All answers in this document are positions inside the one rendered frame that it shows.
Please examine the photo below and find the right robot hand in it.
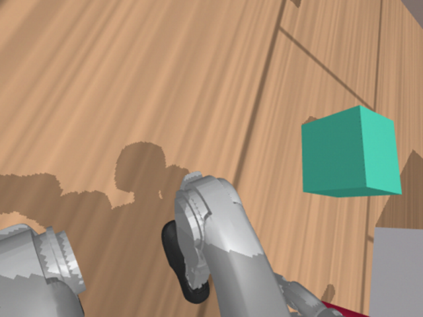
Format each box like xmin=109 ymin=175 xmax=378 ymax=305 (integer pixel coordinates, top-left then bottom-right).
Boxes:
xmin=274 ymin=273 xmax=327 ymax=317

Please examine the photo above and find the right robot foot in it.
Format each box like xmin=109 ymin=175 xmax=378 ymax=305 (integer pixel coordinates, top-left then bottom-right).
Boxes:
xmin=161 ymin=220 xmax=210 ymax=304

